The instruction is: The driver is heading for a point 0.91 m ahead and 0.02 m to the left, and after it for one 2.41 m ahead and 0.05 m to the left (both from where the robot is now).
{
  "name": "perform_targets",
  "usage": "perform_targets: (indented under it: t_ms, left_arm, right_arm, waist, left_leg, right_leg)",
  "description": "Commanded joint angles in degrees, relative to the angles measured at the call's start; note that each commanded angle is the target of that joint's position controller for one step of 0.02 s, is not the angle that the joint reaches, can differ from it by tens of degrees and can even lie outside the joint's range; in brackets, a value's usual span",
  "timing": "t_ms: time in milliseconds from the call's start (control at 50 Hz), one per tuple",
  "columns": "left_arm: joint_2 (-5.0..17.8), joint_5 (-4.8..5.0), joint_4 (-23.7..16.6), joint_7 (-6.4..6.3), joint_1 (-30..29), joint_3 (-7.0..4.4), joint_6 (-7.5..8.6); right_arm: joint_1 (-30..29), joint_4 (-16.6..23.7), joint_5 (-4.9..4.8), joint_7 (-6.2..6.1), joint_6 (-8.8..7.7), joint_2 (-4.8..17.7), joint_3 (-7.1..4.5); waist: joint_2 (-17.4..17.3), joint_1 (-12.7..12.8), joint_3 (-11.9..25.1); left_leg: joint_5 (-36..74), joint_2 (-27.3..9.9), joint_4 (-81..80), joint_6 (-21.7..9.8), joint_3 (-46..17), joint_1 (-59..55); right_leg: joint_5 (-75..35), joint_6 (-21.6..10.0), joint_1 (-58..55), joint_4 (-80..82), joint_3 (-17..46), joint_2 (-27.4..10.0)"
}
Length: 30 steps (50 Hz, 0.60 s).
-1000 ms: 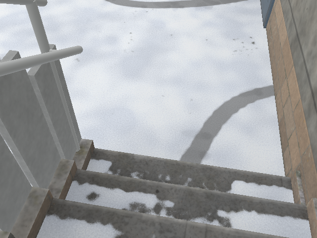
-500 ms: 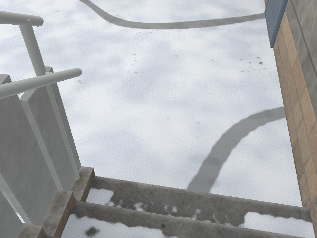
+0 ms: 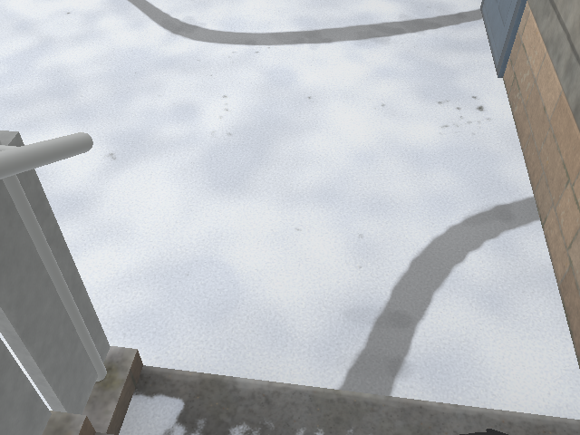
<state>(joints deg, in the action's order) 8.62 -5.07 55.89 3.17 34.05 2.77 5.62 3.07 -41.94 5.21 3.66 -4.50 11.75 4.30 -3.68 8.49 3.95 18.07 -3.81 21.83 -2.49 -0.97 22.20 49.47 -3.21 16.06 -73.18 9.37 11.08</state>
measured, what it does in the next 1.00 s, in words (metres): goes down: right foot 0.17 m lower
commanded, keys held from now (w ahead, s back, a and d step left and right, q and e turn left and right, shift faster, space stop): w+e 0.14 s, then w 0.46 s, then w+q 0.40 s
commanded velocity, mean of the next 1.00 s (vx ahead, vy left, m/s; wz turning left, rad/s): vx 0.50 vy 0.00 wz -0.09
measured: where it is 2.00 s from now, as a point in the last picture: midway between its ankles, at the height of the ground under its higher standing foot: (342, 381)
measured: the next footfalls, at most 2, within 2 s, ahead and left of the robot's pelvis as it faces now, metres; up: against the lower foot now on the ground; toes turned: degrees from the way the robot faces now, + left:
right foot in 0.64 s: +0.44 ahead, -0.16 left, -0.17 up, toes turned -17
left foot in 1.14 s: +0.78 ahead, +0.07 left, -0.34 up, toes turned +9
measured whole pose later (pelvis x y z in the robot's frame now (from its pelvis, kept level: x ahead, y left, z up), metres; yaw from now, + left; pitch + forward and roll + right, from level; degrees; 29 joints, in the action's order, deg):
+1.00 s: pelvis +0.55 -0.06 -0.26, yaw -2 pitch -1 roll -6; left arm 8.1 -7.6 63.4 0.9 31.7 2.0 6.5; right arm 8.0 -52.1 5.6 5.1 -4.4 12.5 -0.9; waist -4.9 3.8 0.0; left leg 25.5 -7.8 40.2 -6.1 -3.9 38.5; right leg 36.0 0.2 4.9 -42.3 -15.2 0.8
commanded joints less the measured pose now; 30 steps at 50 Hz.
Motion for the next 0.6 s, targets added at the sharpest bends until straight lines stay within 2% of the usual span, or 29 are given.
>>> perform_targets:
  t_ms: [20,40,60,80,100,120,140,160,180,200,220,240,260,280,300,320,340,360,380,400,420,440,460,480,500,520,560,580,600]
  left_arm:
    - [3.0,0.62,-2.2,3.74,4.9,-0.82,0.29]
    - [2.5,3.28,-2.4,4.22,13.7,-0.88,0.51]
    - [5.8,3.1,-8.1,3.99,3.0,-1.6,0.09]
    - [6.9,3.02,-10.5,2.09,-7.1,-1.96,-0.31]
    - [4.9,2.49,-8.8,0.72,-7.4,-0.95,-1.15]
    - [3.5,2.09,-7.7,0.45,-6.9,-0.71,-1.96]
    - [1.7,0.74,-7.1,1.2,-6.4,-0.25,-2.57]
    - [1.6,-0.16,-7.2,2.29,-8.8,-0.38,-2.88]
    - [3.6,0.18,-7.1,3.22,-10.3,-0.9,-2.32]
    - [3.9,-0.02,-6.6,3.56,-13.8,-1.51,-2.0]
    - [3.9,-0.04,-7.2,3.84,-16.5,-1.91,-2.03]
    - [3.4,-0.41,-5.9,4.37,-12.1,-1.79,-2.25]
    - [4.8,-0.81,-5.8,4.16,-12.3,-2.31,-2.19]
    - [6.3,-1.53,-7.4,3.2,-18.2,-2.28,-1.89]
    - [5.5,-1.27,-8.2,2.23,-21.9,-1.86,-1.83]
    - [4.2,-0.78,-9.2,1.52,-24.7,-1.32,-2.06]
    - [4.6,-0.22,-8.4,1.27,-25.6,-1.14,-1.93]
    - [4.3,-0.51,-8.2,1.95,-27.0,-0.84,-2.19]
    - [3.9,-0.68,-8.6,2.71,-29.3,-0.57,-2.45]
    - [4.0,-0.73,-9.1,3.15,-30.1,-0.34,-2.8]
    - [4.8,-1.0,-10.2,3.35,-31.5,-0.33,-2.89]
    - [5.4,-0.44,-11.5,3.41,-34.3,-0.46,-2.91]
    - [5.3,-0.07,-12.8,3.03,-37.4,-0.23,-2.97]
    - [4.5,0.39,-13.3,2.75,-40.2,0.1,-3.28]
    - [4.7,0.2,-13.5,2.86,-41.6,0.07,-3.53]
    - [3.6,-0.44,-13.5,2.79,-43.1,0.41,-3.69]
    - [2.9,-1.1,-13.3,2.53,-45.1,0.33,-3.56]
    - [3.8,-1.21,-11.8,2.11,-43.4,-0.31,-3.22]
    - [5.2,-0.34,-8.0,1.51,-36.8,-1.42,-2.89]
  right_arm:
    - [37.7,-9.5,0.19,-0.23,-1.15,15.2,-7.37]
    - [35.8,-7.6,0.78,1.94,-0.46,17.1,-7.67]
    - [32.4,-7.0,1.16,1.94,0.77,17.1,-8.46]
    - [26.3,-6.1,0.09,1.59,1.02,13.3,-7.52]
    - [21.4,-6.1,0.67,1.32,0.62,4.1,-4.82]
    - [19.2,-7.0,0.96,1.1,0.34,0.5,-3.7]
    - [17.2,-7.7,0.64,-0.76,-1.05,-4.1,-2.55]
    - [19.9,-10.8,0.11,-2.02,-2.39,-2.2,-3.17]
    - [19.7,-10.8,-0.09,-3.29,-3.86,-1.7,-3.0]
    - [22.7,-12.9,0.61,-3.54,-4.53,-0.4,-3.08]
    - [24.0,-14.9,1.99,-2.75,-4.64,2.7,-3.58]
    - [23.6,-15.4,2.27,-2.62,-4.47,5.8,-4.43]
    - [22.8,-15.4,2.37,-2.36,-4.3,5.6,-4.31]
    - [27.0,-17.6,1.65,-3.17,-4.49,2.8,-3.45]
    - [33.5,-20.5,1.76,-3.54,-4.24,1.2,-2.81]
    - [39.4,-23.6,2.51,-3.97,-3.75,-0.5,-2.28]
    - [40.4,-23.9,2.61,-4.24,-3.31,-2.4,-1.71]
    - [41.1,-23.7,2.28,-3.7,-2.84,-2.0,-1.37]
    - [39.5,-23.3,2.29,-2.63,-2.52,-2.4,-0.78]
    - [38.6,-23.4,2.43,-2.01,-2.49,-3.1,-0.51]
    - [36.7,-22.6,2.26,-2.12,-2.64,-2.7,-0.42]
    - [37.7,-23.1,1.86,-2.5,-2.73,-1.3,-0.81]
    - [38.8,-23.3,1.57,-3.41,-2.82,-0.3,-1.27]
    - [41.2,-24.3,1.69,-4.29,-2.82,0.8,-1.65]
    - [42.1,-24.8,1.33,-4.83,-2.61,1.5,-2.15]
    - [43.0,-25.2,0.81,-5.18,-2.19,1.7,-2.63]
    - [42.9,-26.0,0.0,-4.93,-0.77,2.9,-4.12]
    - [42.3,-25.9,-0.69,-4.64,-0.33,2.5,-4.62]
    - [41.0,-26.1,-0.43,-3.84,0.3,3.2,-4.92]
  waist:
    - [-9.9,-14.3,12.2]
    - [-9.8,-10.9,22.0]
    - [-4.3,-14.8,14.4]
    - [0.4,-14.9,4.7]
    - [8.3,-10.8,-2.3]
    - [8.2,-6.6,-7.0]
    - [5.5,-4.1,-11.7]
    - [-0.5,-5.3,-14.0]
    - [2.0,-7.7,-11.6]
    - [0.9,-9.8,-10.2]
    - [-1.3,-8.8,-8.2]
    - [-1.4,-6.1,-7.2]
    - [1.4,-5.6,-6.2]
    - [3.2,-9.9,-6.8]
    - [1.9,-12.2,-8.0]
    - [1.5,-14.1,-9.2]
    - [3.7,-14.4,-10.9]
    - [3.4,-14.1,-9.5]
    - [0.8,-13.3,-10.6]
    - [0.7,-13.0,-12.6]
    - [1.3,-12.4,-13.3]
    - [2.4,-13.3,-13.8]
    - [2.8,-15.3,-13.9]
    - [3.0,-16.3,-14.1]
    - [2.0,-17.2,-14.9]
    - [1.6,-18.2,-15.4]
    - [0.9,-19.2,-15.5]
    - [1.3,-18.8,-14.0]
    - [4.1,-15.9,-10.3]
  left_leg:
    - [37.6,-13.8,18.4,-16.9,-4.7,-62.8]
    - [49.2,-25.4,23.5,-25.4,-15.7,-68.7]
    - [19.1,-28.1,13.7,-25.4,-26.6,-60.2]
    - [-10.3,-29.1,7.1,-22.6,-27.8,-44.4]
    - [-24.7,-24.2,3.4,-17.1,-20.8,-27.8]
    - [-24.8,-20.9,-0.7,-15.3,-15.4,-10.8]
    - [-25.6,-14.8,-3.4,-11.5,-9.1,-0.3]
    - [-28.2,-12.1,-4.4,-10.6,-7.6,3.8]
    - [-29.4,-10.1,-5.0,-10.8,-2.8,7.1]
    - [-29.6,-10.2,-5.3,-12.3,-2.7,8.0]
    - [-26.1,-10.8,-5.2,-12.7,-3.8,8.6]
    - [-20.6,-11.2,-0.3,-12.8,-4.4,7.6]
    - [-18.0,-11.5,1.5,-12.5,-3.3,4.7]
    - [-21.1,-11.9,4.6,-12.4,-5.5,-10.0]
    - [-22.1,-14.3,6.0,-13.5,-9.0,-19.3]
    - [-24.1,-15.4,7.2,-14.1,-11.7,-26.0]
    - [-26.0,-13.8,9.4,-13.7,-10.1,-25.7]
    - [-27.9,-12.0,9.1,-13.7,-6.4,-18.7]
    - [-32.5,-10.3,6.1,-13.3,-4.5,-7.0]
    - [-35.4,-10.2,4.7,-13.2,-4.0,0.3]
    - [-35.3,-9.8,5.6,-12.2,-3.3,2.8]
    - [-33.3,-10.1,6.4,-11.5,-2.7,0.0]
    - [-32.8,-8.8,9.0,-10.5,-1.8,-3.7]
    - [-31.5,-9.3,11.1,-9.7,-2.2,-8.2]
    - [-30.5,-9.4,12.6,-9.5,-2.7,-12.9]
    - [-29.9,-9.3,13.3,-9.3,-2.9,-14.5]
    - [-22.9,-10.1,15.6,-9.1,-4.4,-17.6]
    - [-19.0,-9.0,20.2,-8.1,-3.5,-18.4]
    - [-15.9,-6.7,27.7,-6.4,-1.0,-18.6]
  right_leg:
    - [-14.4,-0.3,37.2,-34.9,4.7,-0.5]
    - [-2.1,-0.2,50.6,-55.6,-0.3,-1.5]
    - [-7.0,1.0,62.4,-56.6,-1.5,-4.2]
    - [-15.6,2.2,68.0,-54.6,-2.1,-9.0]
    - [-30.3,0.6,60.4,-41.1,1.9,-14.4]
    - [-35.6,-0.5,49.0,-32.4,0.6,-17.5]
    - [-45.7,-2.1,42.8,-17.0,-0.5,-20.5]
    - [-46.8,-2.7,41.9,-13.1,-3.7,-19.6]
    - [-56.7,-2.4,37.5,1.6,-4.6,-18.8]
    - [-61.6,-2.2,33.9,7.4,-5.6,-18.2]
    - [-62.5,-2.4,31.2,5.3,-5.9,-17.8]
    - [-64.8,-2.3,31.4,1.1,-4.3,-16.8]
    - [-64.1,-2.4,32.9,2.9,-3.6,-16.7]
    - [-71.7,-1.8,45.4,14.7,3.4,-17.3]
    - [-73.3,-1.3,53.7,19.0,3.9,-17.3]
    - [-72.8,-0.8,60.6,21.0,4.9,-17.0]
    - [-80.3,-0.2,60.0,29.2,5.2,-16.9]
    - [-84.1,-0.3,49.9,32.1,-1.0,-17.1]
    - [-83.6,-0.8,37.6,28.9,-5.7,-17.7]
    - [-82.1,-1.1,30.8,26.3,-6.9,-17.5]
    - [-80.2,-1.2,26.9,27.1,-7.3,-17.2]
    - [-77.0,-0.9,25.7,30.2,-7.9,-17.0]
    - [-74.4,0.2,24.6,35.7,-8.5,-16.7]
    - [-72.2,0.9,23.7,40.0,-8.0,-17.3]
    - [-69.4,1.4,24.7,44.0,-8.7,-17.0]
    - [-67.6,1.6,22.8,47.4,-9.7,-16.7]
    - [-61.0,1.0,18.8,53.0,-10.8,-16.2]
    - [-60.7,0.3,14.6,55.8,-11.6,-15.6]
    - [-67.7,-0.3,5.9,61.2,-12.5,-15.5]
